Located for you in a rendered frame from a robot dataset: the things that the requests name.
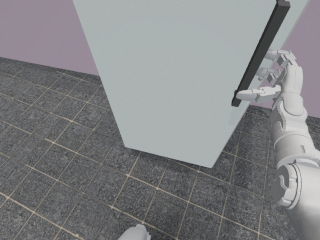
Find fridge door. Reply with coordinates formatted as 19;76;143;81
72;0;308;168

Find robot left shin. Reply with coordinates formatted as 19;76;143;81
136;224;147;231

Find robot right forearm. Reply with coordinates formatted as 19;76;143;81
269;93;320;171

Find handle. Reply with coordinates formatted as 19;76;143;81
231;0;291;107

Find robot right hand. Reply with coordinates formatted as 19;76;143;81
236;49;303;104

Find right robot upper arm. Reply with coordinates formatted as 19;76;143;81
271;163;320;240

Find left robot thigh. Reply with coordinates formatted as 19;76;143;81
118;227;151;240

